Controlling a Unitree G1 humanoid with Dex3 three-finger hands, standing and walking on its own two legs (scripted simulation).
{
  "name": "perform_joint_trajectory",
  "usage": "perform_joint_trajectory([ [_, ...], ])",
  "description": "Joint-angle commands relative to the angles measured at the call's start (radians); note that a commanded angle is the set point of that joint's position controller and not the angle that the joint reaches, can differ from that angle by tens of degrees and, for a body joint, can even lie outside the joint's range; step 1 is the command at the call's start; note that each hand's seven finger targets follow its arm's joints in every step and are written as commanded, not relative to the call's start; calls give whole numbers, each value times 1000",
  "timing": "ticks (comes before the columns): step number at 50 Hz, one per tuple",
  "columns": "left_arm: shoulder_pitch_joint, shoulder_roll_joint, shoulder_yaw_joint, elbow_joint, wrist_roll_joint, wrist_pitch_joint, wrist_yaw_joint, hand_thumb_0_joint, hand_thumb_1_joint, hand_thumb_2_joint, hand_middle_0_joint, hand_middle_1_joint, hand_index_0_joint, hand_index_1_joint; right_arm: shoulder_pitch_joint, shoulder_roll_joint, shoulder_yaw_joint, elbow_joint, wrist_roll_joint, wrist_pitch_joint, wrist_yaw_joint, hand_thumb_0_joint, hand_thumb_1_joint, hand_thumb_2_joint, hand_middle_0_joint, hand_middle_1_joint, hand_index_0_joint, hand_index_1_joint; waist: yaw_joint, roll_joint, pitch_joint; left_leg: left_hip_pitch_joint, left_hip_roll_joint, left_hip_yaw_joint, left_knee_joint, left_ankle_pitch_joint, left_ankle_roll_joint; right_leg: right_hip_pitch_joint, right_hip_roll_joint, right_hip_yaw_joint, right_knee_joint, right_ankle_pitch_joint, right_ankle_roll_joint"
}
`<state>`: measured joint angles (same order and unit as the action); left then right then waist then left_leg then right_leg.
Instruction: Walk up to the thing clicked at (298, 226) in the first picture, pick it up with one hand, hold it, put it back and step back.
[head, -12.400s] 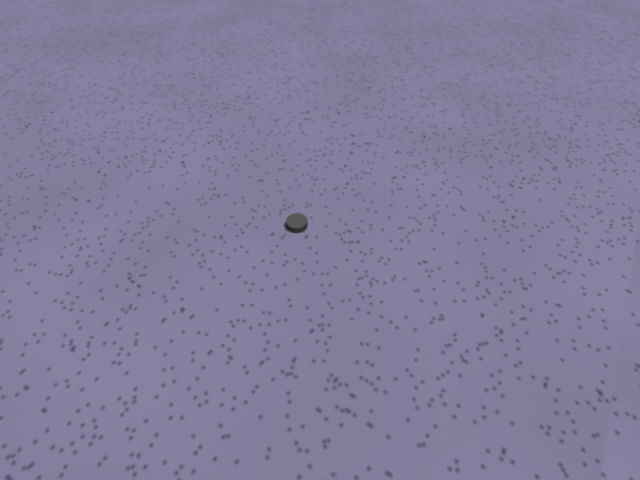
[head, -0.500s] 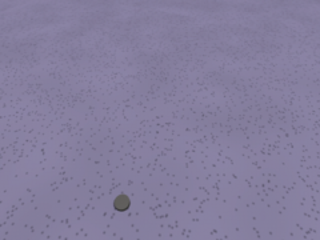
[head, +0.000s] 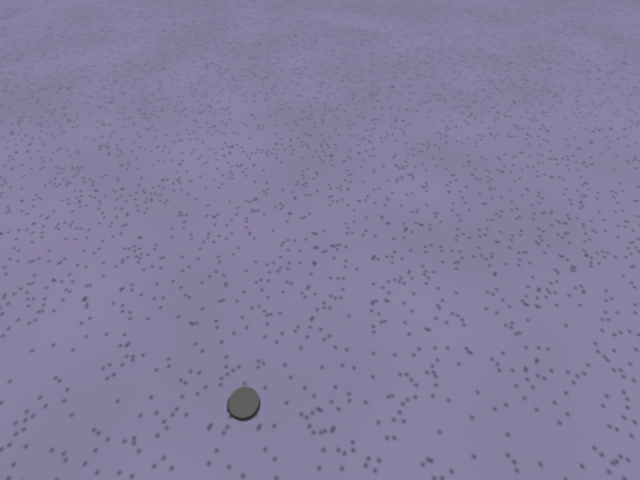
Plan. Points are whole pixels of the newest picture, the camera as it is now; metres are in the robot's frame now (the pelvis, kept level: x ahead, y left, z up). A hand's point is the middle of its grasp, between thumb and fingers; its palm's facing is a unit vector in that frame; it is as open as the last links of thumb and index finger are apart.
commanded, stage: stand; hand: left
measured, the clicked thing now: (244, 403) +0.47 +0.25 -0.77
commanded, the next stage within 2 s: walk up in 0.32 s
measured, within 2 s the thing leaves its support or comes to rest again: neither
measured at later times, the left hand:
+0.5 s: hand out of the picture +0.07 +0.26 -0.16, palm faces -0.01 -0.94 -0.35, open 7.4 cm
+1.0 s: hand (160, 470) +0.17 +0.24 -0.16, palm faces -0.03 -0.93 -0.36, open 7.4 cm
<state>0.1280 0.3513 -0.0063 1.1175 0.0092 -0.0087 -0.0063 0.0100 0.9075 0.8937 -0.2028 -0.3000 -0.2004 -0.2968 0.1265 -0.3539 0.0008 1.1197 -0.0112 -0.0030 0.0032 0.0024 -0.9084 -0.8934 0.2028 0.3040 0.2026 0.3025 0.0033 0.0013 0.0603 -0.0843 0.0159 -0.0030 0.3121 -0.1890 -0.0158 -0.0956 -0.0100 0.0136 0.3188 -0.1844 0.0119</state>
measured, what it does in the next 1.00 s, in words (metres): steps on the spot: right foot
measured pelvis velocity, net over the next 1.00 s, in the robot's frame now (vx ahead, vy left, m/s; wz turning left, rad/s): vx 0.06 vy -0.01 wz -0.01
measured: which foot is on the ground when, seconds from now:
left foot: down 0.00-1.00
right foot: down 0.00-0.76, up 0.78-0.88, down 0.90-1.00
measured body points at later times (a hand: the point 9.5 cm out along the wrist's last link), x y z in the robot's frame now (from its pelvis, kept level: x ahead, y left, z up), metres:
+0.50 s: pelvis +0.01 -0.01 -0.01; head +0.01 -0.01 +0.44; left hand +0.07 +0.31 -0.14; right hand +0.07 -0.31 -0.14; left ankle -0.01 +0.13 -0.75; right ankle -0.01 -0.13 -0.75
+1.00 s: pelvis +0.06 -0.01 -0.02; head +0.08 -0.01 +0.43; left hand +0.18 +0.29 -0.13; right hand +0.12 -0.32 -0.14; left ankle +0.00 +0.12 -0.72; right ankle +0.08 -0.13 -0.75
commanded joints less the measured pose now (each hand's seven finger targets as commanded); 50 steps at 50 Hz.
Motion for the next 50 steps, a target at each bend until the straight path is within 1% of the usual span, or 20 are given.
perform_joint_trajectory([
  [1,-33,217,44,-62,-1,-21,17,0,900,900,-200,-300,-200,-300,-32,-212,-43,-53,2,-25,-13,0,-900,-900,200,300,200,300,-3,0,-80,12,114,-83,-42,168,35,4,-117,90,-37,177,-36],
  [15,-32,220,41,-64,0,-21,18,0,900,900,-200,-300,-200,-300,-33,-210,-43,-52,3,-23,-11,0,-900,-900,200,300,200,300,-3,-7,-60,10,114,-86,-49,134,31,-18,-115,90,-49,136,-37],
  [17,-13,231,76,-81,10,-18,4,0,900,900,-200,-300,-200,-300,3,-235,-70,-78,-14,-32,-3,0,-900,-900,200,300,200,300,-2,0,-86,7,80,-71,-19,-122,75,-28,-57,73,-12,-147,-61],
  [21,-12,212,85,-102,17,-12,-6,0,900,900,-200,-300,-200,-300,15,-241,-83,-107,-20,-31,-1,0,-900,-900,200,300,200,300,1,55,82,-100,126,-167,-79,-324,113,-165,-28,69,52,-227,-67],
  [23,13,207,89,-105,16,-18,-5,0,900,900,-200,-300,-200,-300,10,-242,-84,-127,-19,-36,-1,0,-900,-900,200,300,200,300,12,55,67,-110,151,-176,-56,-198,127,-115,-23,62,68,-129,-64],
  [26,41,236,96,-123,13,-30,-2,0,900,900,-200,-300,-200,-300,6,-212,-77,-165,-10,-42,-3,0,-900,-900,200,300,200,300,13,-20,-33,-94,65,-50,105,52,80,7,-90,145,23,115,-90],
  [30,57,277,108,-148,4,-23,9,0,900,900,-200,-300,-200,-300,14,-184,-73,-189,-12,-38,-11,0,-900,-900,200,300,200,300,18,-99,-49,-167,11,23,212,-21,39,104,-189,225,40,290,-173],
  [31,57,270,106,-158,4,-21,12,0,900,900,-200,-300,-200,-300,24,-181,-73,-190,-14,-38,-13,0,-900,-900,200,300,200,300,13,-120,-52,-171,8,24,211,-71,42,111,-196,217,61,359,-181],
  [33,38,261,99,-176,0,-15,11,0,900,900,-200,-300,-200,-300,53,-190,-81,-188,-15,-42,-14,0,-900,-900,200,300,200,300,-3,-101,-55,-73,28,8,154,69,56,35,-167,164,110,385,-157],
  [36,-8,207,90,-211,-9,-10,13,0,900,900,-200,-300,-200,-300,160,-264,-111,-166,-9,-45,-17,0,-900,-900,200,300,200,300,-47,18,-114,227,160,-127,130,443,132,-199,-16,10,319,271,-61],
  [37,-34,186,85,-217,-4,-9,12,0,900,900,-200,-300,-200,-300,179,-294,-124,-167,-4,-43,-20,0,-900,-900,200,300,200,300,-68,80,-99,277,231,-185,130,530,186,-289,28,-26,384,92,-47],
  [38,-57,177,85,-226,-1,-8,13,0,900,900,-200,-300,-200,-300,184,-290,-121,-171,-2,-43,-22,0,-900,-900,200,300,200,300,-69,146,-58,273,301,-245,110,614,241,-357,42,-25,429,-293,-49],
  [39,-75,179,85,-240,-3,-8,14,0,900,900,-200,-300,-200,-300,193,-291,-123,-174,-8,-43,-23,0,-900,-900,200,300,200,300,-73,156,-5,229,333,-274,72,597,275,-401,20,17,470,-418,-56],
  [42,-19,174,85,-235,-4,-19,5,0,900,900,-200,-300,-200,-300,99,-286,-115,-214,-12,-39,-28,0,-900,-900,200,300,200,300,-25,175,33,148,264,-167,130,604,217,-312,-25,-5,297,-276,-63],
  [44,91,184,96,-180,1,-27,7,0,900,900,-200,-300,-200,-300,-2,-239,-91,-247,9,-29,-27,0,-900,-900,200,300,200,300,50,84,-48,-21,136,-18,274,522,99,6,-28,-8,42,189,-52],
  [45,171,264,120,-165,11,-32,12,0,900,900,-200,-300,-200,-300,6,-203,-77,-271,29,-26,-25,0,-900,-900,200,300,200,300,77,-66,-131,-168,54,19,425,327,48,192,-128,141,53,389,-100],
  [46,162,305,123,-181,9,-38,21,0,900,900,-200,-300,-200,-300,41,-134,-54,-277,31,-15,-24,0,-900,-900,200,300,200,300,72,-178,-153,-254,-44,14,534,-299,18,179,-335,390,-37,359,-199],
  [47,72,323,116,-202,16,-37,16,0,900,900,-200,-300,-200,-300,59,-178,-74,-245,20,2,-31,0,-900,-900,200,300,200,300,46,-106,-112,-158,-19,-74,599,-483,32,-17,-386,406,-21,252,-304],
  [48,8,291,112,-222,18,-32,16,0,900,900,-200,-300,-200,-300,83,-187,-75,-229,16,1,-29,0,-900,-900,200,300,200,300,19,-111,-48,-192,-5,-94,606,-500,36,-44,-355,354,3,226,-311],
  [50,-29,234,91,-233,14,-27,22,0,900,900,-200,-300,-200,-300,83,-195,-71,-210,12,-6,-21,0,-900,-900,200,300,200,300,6,-134,13,-231,27,-76,514,-436,35,-67,-272,225,18,263,-251],
])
